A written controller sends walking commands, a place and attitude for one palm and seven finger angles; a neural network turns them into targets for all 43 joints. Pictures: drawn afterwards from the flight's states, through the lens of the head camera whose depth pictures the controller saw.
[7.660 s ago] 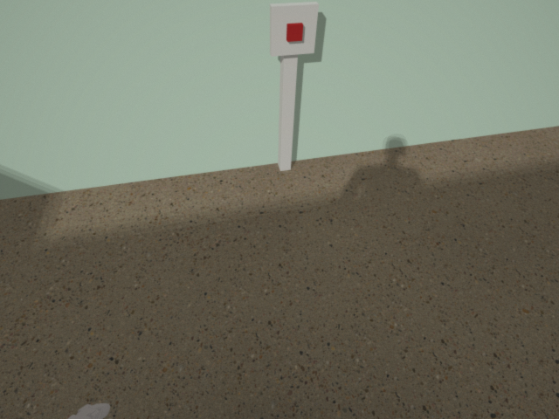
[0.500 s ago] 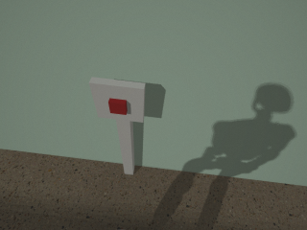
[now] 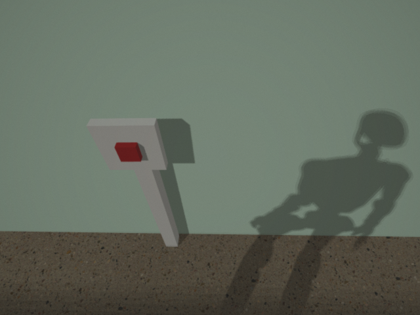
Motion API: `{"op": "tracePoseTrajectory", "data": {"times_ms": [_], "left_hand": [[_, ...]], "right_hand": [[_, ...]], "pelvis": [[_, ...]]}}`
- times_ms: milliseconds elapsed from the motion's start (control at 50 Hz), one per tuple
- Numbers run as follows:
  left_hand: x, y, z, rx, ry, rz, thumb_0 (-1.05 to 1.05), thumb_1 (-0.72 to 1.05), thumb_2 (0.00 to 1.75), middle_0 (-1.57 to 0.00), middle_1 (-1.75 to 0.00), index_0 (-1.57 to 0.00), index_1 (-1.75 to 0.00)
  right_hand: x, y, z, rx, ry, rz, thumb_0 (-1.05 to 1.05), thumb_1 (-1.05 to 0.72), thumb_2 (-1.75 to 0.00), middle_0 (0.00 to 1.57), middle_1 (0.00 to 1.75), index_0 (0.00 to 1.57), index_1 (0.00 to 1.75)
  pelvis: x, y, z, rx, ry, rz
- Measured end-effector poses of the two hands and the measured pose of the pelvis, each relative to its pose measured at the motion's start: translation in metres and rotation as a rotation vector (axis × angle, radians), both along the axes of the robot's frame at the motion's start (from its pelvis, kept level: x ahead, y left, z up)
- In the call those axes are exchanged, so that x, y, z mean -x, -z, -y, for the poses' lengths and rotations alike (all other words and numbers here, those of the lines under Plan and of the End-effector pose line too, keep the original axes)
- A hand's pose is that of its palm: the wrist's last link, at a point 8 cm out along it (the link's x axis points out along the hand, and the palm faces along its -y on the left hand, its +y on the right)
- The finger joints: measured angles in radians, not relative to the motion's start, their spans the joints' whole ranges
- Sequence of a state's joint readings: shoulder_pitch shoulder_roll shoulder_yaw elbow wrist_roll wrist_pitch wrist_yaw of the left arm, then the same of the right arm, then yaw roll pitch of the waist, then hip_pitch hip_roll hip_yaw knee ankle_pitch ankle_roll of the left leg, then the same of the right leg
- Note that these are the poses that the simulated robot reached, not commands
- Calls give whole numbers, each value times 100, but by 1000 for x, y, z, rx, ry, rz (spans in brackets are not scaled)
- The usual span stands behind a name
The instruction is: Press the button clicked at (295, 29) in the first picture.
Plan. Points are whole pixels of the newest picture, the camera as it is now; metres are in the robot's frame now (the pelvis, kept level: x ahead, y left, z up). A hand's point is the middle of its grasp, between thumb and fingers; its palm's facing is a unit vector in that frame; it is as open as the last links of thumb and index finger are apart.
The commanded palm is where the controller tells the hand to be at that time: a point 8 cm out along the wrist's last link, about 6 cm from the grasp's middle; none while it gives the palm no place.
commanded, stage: come to a stop and stand still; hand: left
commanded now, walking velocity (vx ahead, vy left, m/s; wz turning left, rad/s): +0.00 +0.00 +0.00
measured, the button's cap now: (129, 151) +0.54 +0.26 -0.03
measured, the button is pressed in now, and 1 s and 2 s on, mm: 0 0 0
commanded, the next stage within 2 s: look again from close up in 0.34 s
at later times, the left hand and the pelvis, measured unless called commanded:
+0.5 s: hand out of the picture -0.04 +0.16 -0.17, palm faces +0.04 -0.98 -0.18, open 7.4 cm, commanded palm none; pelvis -0.03 -0.01 +0.00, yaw +1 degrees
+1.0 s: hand out of the picture +0.06 +0.29 -0.14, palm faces +0.04 -0.93 -0.36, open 7.4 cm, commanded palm none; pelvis -0.02 +0.03 +0.00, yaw +1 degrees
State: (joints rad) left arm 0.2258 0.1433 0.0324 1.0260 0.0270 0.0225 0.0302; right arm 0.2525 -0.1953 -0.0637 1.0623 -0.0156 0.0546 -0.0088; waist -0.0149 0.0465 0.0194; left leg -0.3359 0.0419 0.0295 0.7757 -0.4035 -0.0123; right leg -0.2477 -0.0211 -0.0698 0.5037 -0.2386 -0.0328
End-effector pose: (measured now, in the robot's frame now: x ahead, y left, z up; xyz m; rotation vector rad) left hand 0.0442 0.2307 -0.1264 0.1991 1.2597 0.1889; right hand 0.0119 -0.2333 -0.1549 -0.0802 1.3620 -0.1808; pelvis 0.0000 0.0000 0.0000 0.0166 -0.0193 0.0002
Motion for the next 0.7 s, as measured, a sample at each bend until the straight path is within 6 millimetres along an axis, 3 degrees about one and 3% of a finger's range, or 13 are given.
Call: {"op": "tracePoseTrajectory", "data": {"times_ms": [120,200,480,580,700], "left_hand": [[13,13,9,41,-37,-12,0,93,90,-20,-30,-20,-30],[30,12,10,47,-52,-42,0,94,90,-20,-30,-20,-30],[92,15,27,83,-45,-166,0,91,90,-20,-30,-20,-30],[90,20,14,72,-46,-117,1,91,90,-20,-30,-20,-30],[62,19,-24,34,-40,-21,1,90,90,-20,-30,-20,-30]], "right_hand": [[38,-2,-8,9,-23,-97,0,-91,-90,20,30,20,30],[53,-8,-16,-11,-31,-122,0,-91,-90,20,30,20,30],[61,-6,-24,-38,-39,-83,0,-91,-90,20,30,20,30],[50,-8,-7,28,-48,-24,0,-91,-90,20,30,20,30],[34,-19,8,114,-63,43,0,-91,-90,20,30,20,30]], "pelvis": [[8,2,6,24,-17,-7],[13,-3,9,14,-12,3],[26,-3,8,7,-9,11],[29,3,2,25,-24,4],[29,5,-13,27,-26,6]]}}
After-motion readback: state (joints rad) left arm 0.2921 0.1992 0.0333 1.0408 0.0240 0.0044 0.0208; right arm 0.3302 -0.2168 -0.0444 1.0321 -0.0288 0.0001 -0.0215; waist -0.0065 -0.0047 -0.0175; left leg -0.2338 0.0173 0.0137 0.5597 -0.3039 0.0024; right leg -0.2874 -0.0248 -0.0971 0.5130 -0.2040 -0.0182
